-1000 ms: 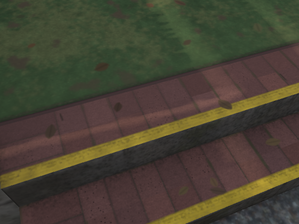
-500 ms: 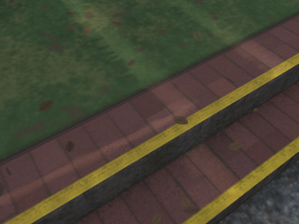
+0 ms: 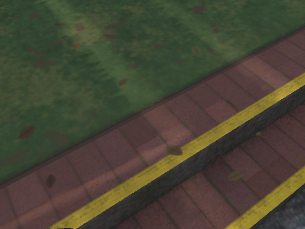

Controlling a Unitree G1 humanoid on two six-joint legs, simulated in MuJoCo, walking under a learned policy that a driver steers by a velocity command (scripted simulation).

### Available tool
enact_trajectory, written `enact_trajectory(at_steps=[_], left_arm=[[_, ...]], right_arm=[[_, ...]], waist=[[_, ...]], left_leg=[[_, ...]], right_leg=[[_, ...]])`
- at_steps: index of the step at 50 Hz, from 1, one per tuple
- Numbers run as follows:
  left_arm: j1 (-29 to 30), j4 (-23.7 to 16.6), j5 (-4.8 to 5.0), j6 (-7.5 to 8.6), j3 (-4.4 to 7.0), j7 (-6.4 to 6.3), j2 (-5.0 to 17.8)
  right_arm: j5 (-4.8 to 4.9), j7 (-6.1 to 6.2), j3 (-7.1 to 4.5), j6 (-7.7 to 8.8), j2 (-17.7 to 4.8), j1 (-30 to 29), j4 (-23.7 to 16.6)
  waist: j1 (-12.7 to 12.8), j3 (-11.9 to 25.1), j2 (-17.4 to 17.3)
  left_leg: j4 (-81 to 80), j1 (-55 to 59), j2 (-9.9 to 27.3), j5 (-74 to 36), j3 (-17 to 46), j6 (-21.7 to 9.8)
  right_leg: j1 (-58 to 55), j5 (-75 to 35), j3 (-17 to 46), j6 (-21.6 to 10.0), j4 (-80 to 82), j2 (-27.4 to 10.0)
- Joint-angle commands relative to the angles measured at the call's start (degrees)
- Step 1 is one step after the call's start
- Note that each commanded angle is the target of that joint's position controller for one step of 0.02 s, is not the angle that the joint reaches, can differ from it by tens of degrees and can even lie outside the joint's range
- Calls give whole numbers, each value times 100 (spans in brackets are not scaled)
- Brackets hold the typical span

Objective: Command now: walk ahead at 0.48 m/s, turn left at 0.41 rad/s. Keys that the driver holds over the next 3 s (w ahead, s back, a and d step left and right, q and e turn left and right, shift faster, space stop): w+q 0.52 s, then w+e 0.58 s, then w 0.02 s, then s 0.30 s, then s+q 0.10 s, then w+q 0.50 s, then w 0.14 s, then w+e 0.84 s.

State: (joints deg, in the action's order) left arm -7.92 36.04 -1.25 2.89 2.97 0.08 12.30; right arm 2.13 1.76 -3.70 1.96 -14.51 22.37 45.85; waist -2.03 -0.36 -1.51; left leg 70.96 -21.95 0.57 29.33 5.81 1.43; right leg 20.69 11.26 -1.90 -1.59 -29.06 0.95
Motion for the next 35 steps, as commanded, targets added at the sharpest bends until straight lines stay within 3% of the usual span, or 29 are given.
enact_trajectory(at_steps=[1, 3, 4, 6, 9, 11, 12, 13, 14, 15, 16, 17, 18, 19, 20, 21, 22, 23, 24, 25, 26, 27, 28, 29, 31, 32, 33, 34, 35], left_arm=[[-1293, 356, 76, -89, 205, -2, 589], [-1286, 741, -1, -56, 99, 2, 299], [-1538, 991, 9, -58, 45, 2, 144], [-1678, 1289, 10, -109, -54, -39, -23], [-1503, 1459, -14, -176, -193, -102, -14], [-1077, 1367, -99, -175, -235, -136, 218], [-1009, 1351, -131, -141, -261, -211, 395], [-1107, 1360, -107, -86, -195, -284, 712], [-1408, 1450, -31, -57, -156, -331, 839], [-1675, 1587, 136, -102, -110, -390, 961], [-1370, 1548, 229, -129, -139, -364, 897], [-1612, 1557, 285, -111, -97, -338, 1107], [-1899, 1588, 285, -158, -8, -356, 1472], [-1695, 1487, 178, -229, 35, -374, 1660], [-1396, 1310, 168, -292, 64, -362, 1739], [-1233, 938, 98, -223, 107, -409, 1649], [-1007, 407, -75, -26, -45, -129, 714], [-572, 522, 42, 221, 45, 191, 640], [-103, 398, 217, 310, 47, 353, 407], [271, 128, 175, 399, -122, 355, 105], [164, 24, 103, 425, -253, 309, -154], [-341, 84, 111, 360, -373, 312, -342], [-792, 187, 181, 302, -419, 326, -367], [-782, 174, 224, 288, -509, 305, -487], [-532, 225, 345, 228, -608, 248, -567], [-308, 139, 324, 195, -660, 217, -609], [10, 128, 270, 174, -696, 170, -712], [-43, 197, 214, 162, -721, 125, -831], [-17, 183, 199, 132, -721, 98, -861]], right_arm=[[50, -8, -40, 47, -137, -386, -509], [-16, -75, 116, -8, 318, -601, -691], [50, -80, 204, -34, 541, -734, -793], [89, -82, 377, -85, 756, -1055, -1115], [-4, -96, 572, -205, 860, -1220, -1565], [-163, -139, 693, -185, 820, -1877, -1996], [-178, -137, 711, -148, 739, -2178, -2196], [-203, -116, 744, -141, 659, -2334, -2286], [-221, -121, 800, -124, 718, -2539, -2398], [-226, -142, 847, -96, 873, -2542, -2434], [-110, -178, 805, -101, 709, -2223, -2172], [-113, -187, 738, -78, 591, -2199, -2100], [-131, -204, 636, -81, 488, -2129, -2079], [-140, -244, 501, -65, 192, -1696, -2054], [-110, -285, 322, -72, -192, -1202, -1971], [-137, -352, 92, -124, -800, -595, -1800], [-183, -228, -148, -246, -1716, -111, -1478], [-462, -55, -110, -183, -1526, 331, -1213], [-404, -126, 72, -77, -978, 616, -780], [-278, -279, 210, 3, -449, 524, -445], [-246, -338, 336, 20, 64, 108, -320], [-317, -380, 443, 4, 443, -217, -118], [-322, -425, 466, -24, 584, -317, 42], [-260, -468, 446, -42, 501, -310, 170], [-335, -496, 470, -3, 531, -181, 377], [-375, -467, 483, -8, 510, -201, 450], [-432, -450, 489, 27, 484, 70, 655], [-462, -426, 513, 57, 486, 413, 863], [-424, -405, 512, 78, 369, 622, 983]], waist=[[622, 169, 941], [384, -304, 866], [394, -343, 930], [271, -486, 730], [-127, -696, 424], [-198, -753, 287], [-201, -637, 401], [-153, -486, 519], [-36, -360, 506], [31, -24, 640], [-115, 50, 565], [-91, 426, 706], [-182, 826, 1132], [-476, 1287, 1686], [-763, 1549, 1995], [-883, 1715, 1275], [-526, 2114, -2098], [-707, 2202, -1320], [-606, 999, -521], [-247, -235, 118], [203, -594, 264], [535, -418, -175], [719, -339, -258], [726, -325, -160], [603, -447, 330], [588, -425, 303], [421, -345, 113], [345, -181, -43], [292, -120, -232]], left_leg=[[3796, -3506, 127, -86, -300, -48], [4835, -3916, 182, -153, -216, -141], [5721, -4374, 128, -101, -249, -231], [6760, -5346, 39, -248, 36, -366], [7231, -6244, 50, -839, 316, -380], [5758, -5550, 44, -1628, -255, -263], [5213, -5015, 145, -1827, -341, -139], [4489, -4520, 214, -1799, -774, -49], [3789, -4150, 430, -1733, -920, -68], [3437, -4089, 547, -1416, -945, -147], [2354, -2942, 446, -1136, -1412, -400], [1721, -1920, 78, -708, -1822, -615], [1421, -1469, -369, 148, -2074, -711], [800, -925, -635, 498, -1998, -862], [-746, -667, -862, 619, -1501, -1035], [-1788, 615, -542, -563, 309, -1369], [-4548, 2357, 732, -72, 4354, -2180], [-5830, 2378, 1529, 1164, 6323, -2214], [-5768, 1720, 1493, 1842, 5906, -1928], [-5350, 532, 1120, 1612, 4742, -1706], [-4971, -183, 833, 1042, 3519, -1472], [-4917, -391, 600, 521, 2757, -1186], [-4915, -402, 502, -65, 2099, -981], [-4856, -244, 522, -625, 1580, -865], [-4761, -342, 588, -1228, 838, -682], [-4847, -492, 518, -1283, 463, -605], [-4939, -464, 565, -1558, 276, -606], [-4895, -254, 626, -1788, 237, -631], [-4874, 158, 671, -1887, 221, -541]], right_leg=[[-2176, 1738, 2335, -1181, 1580, -1945], [-1514, 1745, 1820, -1027, 1804, -1856], [-1585, 1695, 1763, -1030, 1888, -1989], [-1561, 1500, 1513, -925, 1890, -2243], [-1050, 1224, 921, -614, 1735, -2340], [53, 858, 5, -467, 2021, -1791], [494, 603, -216, -573, 2254, -1667], [552, 357, -424, -708, 2644, -1589], [310, 184, -424, -754, 2920, -1590], [-631, -414, -438, -763, 3030, -1717], [-584, -2123, -1129, -689, 2918, -1516], [-822, -4942, -1243, -804, 2462, -1528], [-1546, -8048, -1253, -939, 1785, -1670], [-2146, -10294, -1090, -1018, 905, -1932], [-2825, -10467, -1072, -892, -234, -1857], [-1688, -8538, -611, -656, -1881, -1710], [1309, -172, -45, -112, -4067, -76], [2475, 519, 1422, -90, -6712, 294], [3479, 370, 1371, -207, -7764, 167], [3979, 234, 1082, -354, -7944, 2], [4024, -41, 819, -380, -8004, -202], [3867, -247, 784, -463, -8871, -229], [3895, -248, 788, -524, -9197, -274], [4279, -325, 771, -549, -9278, -261], [4845, -582, 1085, -567, -8944, -64], [4878, -886, 1039, -513, -8339, 6], [5039, -1233, 749, -498, -8517, 175], [5305, -1514, 655, -461, -8906, 281], [5713, -1532, 639, -454, -8932, 300]])
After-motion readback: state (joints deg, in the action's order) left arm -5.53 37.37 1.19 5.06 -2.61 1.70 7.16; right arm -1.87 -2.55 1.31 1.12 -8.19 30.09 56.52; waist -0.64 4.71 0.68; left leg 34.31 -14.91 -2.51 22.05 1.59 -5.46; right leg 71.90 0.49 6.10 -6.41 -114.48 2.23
